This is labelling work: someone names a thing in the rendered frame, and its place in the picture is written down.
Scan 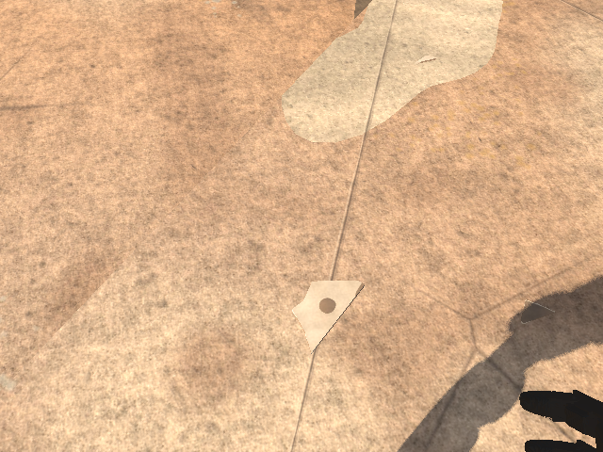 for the right robot hand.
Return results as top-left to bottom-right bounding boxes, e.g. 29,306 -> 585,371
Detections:
519,390 -> 603,452

